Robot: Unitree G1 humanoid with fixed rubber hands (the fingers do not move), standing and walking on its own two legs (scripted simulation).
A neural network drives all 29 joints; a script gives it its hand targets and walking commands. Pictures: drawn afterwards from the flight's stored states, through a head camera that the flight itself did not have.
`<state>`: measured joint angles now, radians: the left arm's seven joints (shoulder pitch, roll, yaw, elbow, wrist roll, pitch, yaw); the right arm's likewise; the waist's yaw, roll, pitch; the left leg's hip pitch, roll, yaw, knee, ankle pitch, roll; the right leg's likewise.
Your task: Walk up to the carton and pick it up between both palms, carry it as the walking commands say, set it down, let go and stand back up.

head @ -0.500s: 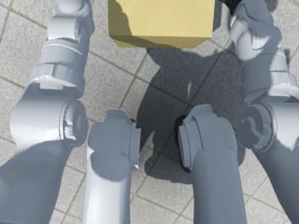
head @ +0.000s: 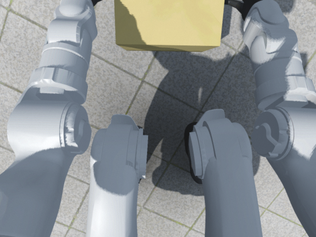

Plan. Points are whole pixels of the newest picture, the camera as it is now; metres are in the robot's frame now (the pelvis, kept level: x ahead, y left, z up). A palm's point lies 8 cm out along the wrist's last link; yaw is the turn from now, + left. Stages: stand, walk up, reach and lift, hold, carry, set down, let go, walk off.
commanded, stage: set down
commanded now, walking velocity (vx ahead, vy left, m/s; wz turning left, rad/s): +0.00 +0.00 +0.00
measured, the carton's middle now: out of the picture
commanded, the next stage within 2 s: none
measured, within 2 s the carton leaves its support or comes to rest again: neither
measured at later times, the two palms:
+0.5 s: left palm out of the picture +0.55 +0.14 -0.18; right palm (254, 3) +0.52 -0.17 -0.18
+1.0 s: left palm out of the picture +0.56 +0.17 -0.19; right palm (265, 2) +0.53 -0.20 -0.20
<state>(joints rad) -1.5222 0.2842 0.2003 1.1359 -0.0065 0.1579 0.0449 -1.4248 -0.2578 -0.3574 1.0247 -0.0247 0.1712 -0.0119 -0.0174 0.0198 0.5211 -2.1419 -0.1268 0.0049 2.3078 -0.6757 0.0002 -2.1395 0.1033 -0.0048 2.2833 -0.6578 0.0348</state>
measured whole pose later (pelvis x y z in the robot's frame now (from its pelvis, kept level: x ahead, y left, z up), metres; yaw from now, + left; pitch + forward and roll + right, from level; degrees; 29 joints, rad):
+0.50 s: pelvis +0.00 +0.00 +0.00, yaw +0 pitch +29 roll -2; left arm -1.52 0.30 0.21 1.15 -0.01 0.14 0.02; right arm -1.44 -0.25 -0.37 1.05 -0.04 0.15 0.00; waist -0.02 0.02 0.52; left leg -2.14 -0.13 0.00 2.31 -0.68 0.00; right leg -2.14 0.10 -0.01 2.29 -0.66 0.03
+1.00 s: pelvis +0.00 +0.00 +0.00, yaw -1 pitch +32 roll -1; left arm -1.57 0.41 0.10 1.23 -0.15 0.07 0.05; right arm -1.50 -0.35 -0.20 1.20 0.13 0.05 -0.08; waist -0.02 0.01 0.52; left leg -2.18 -0.08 0.01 2.31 -0.68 0.01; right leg -2.18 0.05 -0.05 2.28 -0.65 -0.01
